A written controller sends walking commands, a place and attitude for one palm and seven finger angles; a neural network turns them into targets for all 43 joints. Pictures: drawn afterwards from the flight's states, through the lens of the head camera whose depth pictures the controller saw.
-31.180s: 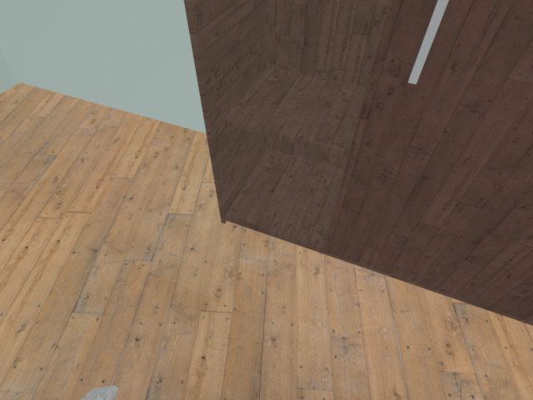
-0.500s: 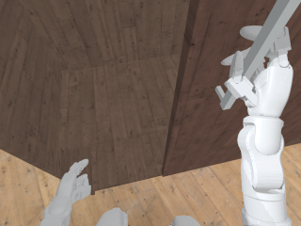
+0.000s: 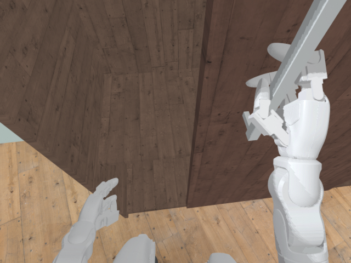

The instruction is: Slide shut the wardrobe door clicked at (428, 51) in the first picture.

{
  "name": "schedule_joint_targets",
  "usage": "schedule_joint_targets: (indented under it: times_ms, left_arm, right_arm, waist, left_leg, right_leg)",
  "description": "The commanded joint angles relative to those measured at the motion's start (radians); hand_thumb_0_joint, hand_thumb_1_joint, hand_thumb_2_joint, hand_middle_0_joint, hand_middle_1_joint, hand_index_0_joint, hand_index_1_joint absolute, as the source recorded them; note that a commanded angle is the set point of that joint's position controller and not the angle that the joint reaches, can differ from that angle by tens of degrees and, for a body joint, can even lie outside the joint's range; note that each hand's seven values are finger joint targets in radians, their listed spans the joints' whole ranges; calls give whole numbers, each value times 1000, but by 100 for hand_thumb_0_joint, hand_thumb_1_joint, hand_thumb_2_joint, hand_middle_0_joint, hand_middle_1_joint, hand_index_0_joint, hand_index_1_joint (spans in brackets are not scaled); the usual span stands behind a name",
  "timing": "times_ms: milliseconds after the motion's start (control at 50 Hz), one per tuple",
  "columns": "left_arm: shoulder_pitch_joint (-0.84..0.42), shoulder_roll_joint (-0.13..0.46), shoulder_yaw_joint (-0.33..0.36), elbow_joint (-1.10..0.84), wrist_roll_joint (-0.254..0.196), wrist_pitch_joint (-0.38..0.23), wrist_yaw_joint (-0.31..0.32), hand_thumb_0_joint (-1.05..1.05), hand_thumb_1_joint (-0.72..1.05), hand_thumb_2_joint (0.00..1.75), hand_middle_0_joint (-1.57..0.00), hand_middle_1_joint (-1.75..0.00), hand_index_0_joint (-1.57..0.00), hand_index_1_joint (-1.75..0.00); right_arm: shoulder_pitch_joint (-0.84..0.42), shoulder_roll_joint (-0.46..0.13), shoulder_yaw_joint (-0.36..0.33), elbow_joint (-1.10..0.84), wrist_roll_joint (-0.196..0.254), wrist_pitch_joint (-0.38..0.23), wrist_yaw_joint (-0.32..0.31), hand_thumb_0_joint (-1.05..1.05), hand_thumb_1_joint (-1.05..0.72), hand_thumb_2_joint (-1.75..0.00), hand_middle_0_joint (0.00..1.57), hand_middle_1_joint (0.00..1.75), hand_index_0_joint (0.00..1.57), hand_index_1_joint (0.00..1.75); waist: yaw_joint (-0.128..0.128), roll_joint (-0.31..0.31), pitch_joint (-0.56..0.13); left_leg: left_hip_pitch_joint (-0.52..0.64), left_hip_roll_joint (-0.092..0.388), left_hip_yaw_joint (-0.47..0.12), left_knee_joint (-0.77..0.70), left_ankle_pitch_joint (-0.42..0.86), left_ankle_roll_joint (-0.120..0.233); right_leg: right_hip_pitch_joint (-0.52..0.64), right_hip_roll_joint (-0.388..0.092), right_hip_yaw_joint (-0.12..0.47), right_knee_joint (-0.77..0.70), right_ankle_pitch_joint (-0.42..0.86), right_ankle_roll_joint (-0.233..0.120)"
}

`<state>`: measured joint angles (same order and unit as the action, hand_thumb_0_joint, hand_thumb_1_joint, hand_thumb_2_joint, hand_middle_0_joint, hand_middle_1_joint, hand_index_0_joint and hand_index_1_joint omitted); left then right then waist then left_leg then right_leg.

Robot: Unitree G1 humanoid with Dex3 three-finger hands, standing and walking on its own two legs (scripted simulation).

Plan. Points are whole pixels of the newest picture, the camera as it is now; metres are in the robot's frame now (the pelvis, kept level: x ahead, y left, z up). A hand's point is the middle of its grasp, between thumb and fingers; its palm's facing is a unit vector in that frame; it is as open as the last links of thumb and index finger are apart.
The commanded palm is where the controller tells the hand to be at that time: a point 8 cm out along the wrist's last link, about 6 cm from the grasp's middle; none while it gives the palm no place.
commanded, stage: step sideways, sliding the door along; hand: right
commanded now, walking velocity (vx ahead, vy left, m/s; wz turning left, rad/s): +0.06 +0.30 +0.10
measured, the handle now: (281, 64) +0.35 -0.15 +0.27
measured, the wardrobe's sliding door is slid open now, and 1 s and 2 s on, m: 0.32 0.13 0.00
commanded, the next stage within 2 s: stop walking and hold the door there in 1.84 s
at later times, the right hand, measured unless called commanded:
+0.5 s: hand (184, 123) +0.29 -0.02 +0.22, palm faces +0.00 +1.00 -0.06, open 6.9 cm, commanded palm +0.26 -0.03 +0.22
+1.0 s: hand (119, 126) +0.28 +0.07 +0.22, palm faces +0.10 +0.99 -0.03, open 6.5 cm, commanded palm +0.25 +0.09 +0.23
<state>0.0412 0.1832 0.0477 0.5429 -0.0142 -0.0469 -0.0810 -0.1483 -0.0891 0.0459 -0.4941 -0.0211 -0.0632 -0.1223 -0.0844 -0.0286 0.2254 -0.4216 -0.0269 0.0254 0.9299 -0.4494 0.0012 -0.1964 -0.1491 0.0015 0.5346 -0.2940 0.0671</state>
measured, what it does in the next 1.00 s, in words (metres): steps to the left: left foot, then right foot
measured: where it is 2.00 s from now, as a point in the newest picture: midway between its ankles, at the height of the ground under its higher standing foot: outside the picture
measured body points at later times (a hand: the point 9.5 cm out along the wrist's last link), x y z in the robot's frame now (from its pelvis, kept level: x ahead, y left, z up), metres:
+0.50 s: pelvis -0.05 +0.08 +0.00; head +0.00 +0.07 +0.45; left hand +0.14 +0.30 -0.09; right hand +0.28 -0.07 +0.22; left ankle -0.04 +0.21 -0.70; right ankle -0.02 -0.08 -0.74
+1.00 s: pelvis -0.08 +0.20 +0.00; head -0.05 +0.19 +0.44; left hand +0.11 +0.39 -0.10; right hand +0.27 +0.02 +0.22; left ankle -0.04 +0.33 -0.73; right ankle -0.06 +0.00 -0.74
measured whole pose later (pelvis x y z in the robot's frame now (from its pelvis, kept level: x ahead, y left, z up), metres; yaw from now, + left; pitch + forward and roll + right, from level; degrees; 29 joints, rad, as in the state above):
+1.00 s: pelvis -0.08 +0.20 +0.00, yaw +2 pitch -5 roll +2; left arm 0.12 0.16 0.01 0.63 -0.04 0.02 -0.04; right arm -0.46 -0.16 -0.02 -0.02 0.06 -0.04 -0.12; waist -0.11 -0.03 0.14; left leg -0.25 -0.02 0.03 0.57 -0.28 0.02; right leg -0.18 -0.15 0.07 0.53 -0.27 0.10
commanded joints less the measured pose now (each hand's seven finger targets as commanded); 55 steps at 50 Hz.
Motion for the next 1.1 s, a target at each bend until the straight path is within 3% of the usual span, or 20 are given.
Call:
schedule_joint_targets:
  times_ms: [0, 100, 160, 200, 280, 320, 360, 520, 560, 600, 620, 660, 700, 740, 780, 800, 880, 960, 1040, 1080]
  left_arm:
    - [-73, 124, 38, -165, -19, -39, -6, 0, 90, 90, -20, -30, -20, -30]
    - [-78, 116, 29, -144, -29, -13, -1, 0, 90, 90, -20, -30, -20, -30]
    - [-88, 55, 13, -148, -50, -5, 21, 0, 90, 90, -20, -30, -20, -30]
    - [-91, 77, 24, -111, -51, -13, 38, 0, 90, 90, -20, -30, -20, -30]
    - [-82, 65, 15, -55, -24, 2, 55, 0, 90, 90, -20, -30, -20, -30]
    - [-96, 132, 43, -80, 1, 10, 46, 0, 90, 90, -20, -30, -20, -30]
    - [-111, 125, 43, -95, 2, 29, 33, 0, 90, 90, -20, -30, -20, -30]
    - [-80, 112, 16, -98, -28, 36, 36, 0, 90, 90, -20, -30, -20, -30]
    - [-97, 85, 0, -109, -46, 41, 48, 0, 90, 90, -20, -30, -20, -30]
    - [-81, 51, -1, -77, -50, 37, 67, 0, 90, 90, -20, -30, -20, -30]
    - [-88, 68, 5, -66, -44, 30, 72, 0, 90, 90, -20, -30, -20, -30]
    - [-77, 75, 3, -31, -32, 24, 77, 0, 90, 90, -20, -30, -20, -30]
    - [-86, 58, -19, -20, -27, 26, 83, 0, 90, 90, -20, -30, -20, -30]
    - [-93, 110, 16, -27, -3, 23, 80, 0, 90, 90, -20, -30, -20, -30]
    - [-92, 101, 15, -57, -11, 37, 68, 0, 90, 90, -20, -30, -20, -30]
    - [-110, 94, 10, -46, -3, 30, 70, 0, 90, 90, -20, -30, -20, -30]
    - [-64, 102, 8, -50, -18, 18, 45, 0, 90, 90, -20, -30, -20, -30]
    - [-90, 102, 2, -80, -43, 20, 53, 0, 90, 90, -20, -30, -20, -30]
    - [-66, 61, 3, -37, -49, 16, 72, 0, 90, 90, -20, -30, -20, -30]
    - [-63, 81, 11, -20, -45, 8, 81, 0, 90, 90, -20, -30, -20, -30]
  right_arm:
    - [-373, 10, 247, -297, 18, -158, 107, 0, -90, -90, 45, 140, 45, 140]
    - [-430, -12, 229, -226, 19, -134, 114, 0, -90, -90, 45, 140, 45, 140]
    - [-445, -59, 207, -226, 25, -113, 106, 0, -90, -90, 45, 140, 45, 140]
    - [-389, -74, 177, -238, 48, -85, 71, 0, -90, -90, 45, 140, 45, 140]
    - [-455, -55, 163, -256, 58, -128, 56, 0, -90, -90, 45, 140, 45, 140]
    - [-456, -58, 154, -224, 67, -156, 68, 0, -90, -90, 45, 140, 45, 140]
    - [-468, -74, 122, -161, 57, -144, 94, 0, -90, -90, 45, 140, 45, 140]
    - [-640, -27, 163, -7, 47, -127, 113, 0, -90, -90, 45, 140, 45, 140]
    - [-666, -37, 159, -8, 52, -116, 110, 0, -90, -90, 45, 140, 45, 140]
    - [-644, -128, 97, 48, 53, -83, 73, 0, -90, -90, 45, 140, 45, 140]
    - [-671, -82, 132, 0, 59, -81, 61, 0, -90, -90, 45, 140, 45, 140]
    - [-695, -62, 130, 11, 59, -86, 49, 0, -90, -90, 45, 140, 45, 140]
    - [-750, -18, 177, -46, 71, -103, 53, 0, -90, -90, 45, 140, 45, 140]
    - [-725, -14, 180, 35, 78, -133, 65, 0, -90, -90, 45, 140, 45, 140]
    - [-709, -52, 134, 47, 78, -108, 81, 0, -90, -90, 45, 140, 45, 140]
    - [-745, -108, 86, -8, 89, -117, 84, 0, -90, -90, 45, 140, 45, 140]
    - [-748, -6, 169, 117, 59, -116, 94, 0, -90, -90, 45, 140, 45, 140]
    - [-804, 47, 220, 144, 54, -109, 112, 0, -90, -90, 45, 140, 45, 140]
    - [-800, -12, 194, 168, 59, -72, 76, 0, -90, -90, 45, 140, 45, 140]
    - [-783, 8, 186, 151, 66, -74, 64, 0, -90, -90, 45, 140, 45, 140]
  waist:
    - [102, -171, -478]
    - [109, -224, -428]
    - [120, 273, -449]
    - [103, 339, -474]
    - [146, 148, -557]
    - [120, -267, -539]
    - [98, -135, -516]
    - [108, -220, -496]
    - [97, -52, -497]
    - [118, 327, -483]
    - [110, 343, -469]
    - [108, 270, -470]
    - [151, 50, -518]
    - [135, -305, -507]
    - [97, -105, -480]
    - [96, -177, -521]
    - [98, -237, -526]
    - [97, -161, -505]
    - [128, 268, -448]
    - [122, 230, -443]
  left_leg:
    - [15, 21, -3, -84, 46, -1]
    - [208, 20, 38, -372, 262, -7]
    - [352, 227, -194, -524, 866, 69]
    - [366, 325, -338, -528, 1069, 173]
    - [372, 195, -90, -270, 887, 88]
    - [22, 37, 17, -8, 190, -5]
    - [-25, 7, -74, 157, -57, -7]
    - [247, -1, 41, -389, 186, -1]
    - [351, 42, 0, -526, 363, 8]
    - [334, 253, -290, -636, 528, 116]
    - [327, 282, -328, -637, 550, 176]
    - [294, 257, -281, -561, 587, 199]
    - [239, 148, -71, -347, 541, 103]
    - [-68, 13, -5, -19, 27, 24]
    - [-123, 11, -89, 70, 1, 18]
    - [-121, 44, -105, 19, -11, 15]
    - [135, 8, 0, -277, 78, 25]
    - [356, -12, 35, -450, 275, 6]
    - [221, 224, -319, -695, 169, 123]
    - [210, 195, -290, -628, 304, 162]
  right_leg:
    - [364, -252, 23, -11, 923, -182]
    - [221, -212, 5, 74, 644, -141]
    - [-36, 26, -54, 302, 41, -56]
    - [-125, 124, 22, 458, -278, -63]
    - [81, 65, -48, -121, 179, -67]
    - [306, -258, 289, -167, 849, -191]
    - [258, -347, 314, -163, 736, -305]
    - [172, -188, 44, 15, 507, -163]
    - [61, -101, 15, 117, 276, -128]
    - [-104, 99, -53, 318, -150, -64]
    - [-150, 145, -7, 411, -230, -68]
    - [-87, 109, 14, 307, -171, -87]
    - [149, 89, -20, -137, 148, -82]
    - [377, -240, 396, -249, 598, -185]
    - [401, -297, 370, -195, 758, -309]
    - [441, -288, 361, -153, 815, -310]
    - [308, -180, 89, -72, 698, -209]
    - [86, -102, 40, -9, 289, -149]
    - [-24, 156, -2, 197, -165, -77]
    - [49, 128, 16, 130, -63, -89]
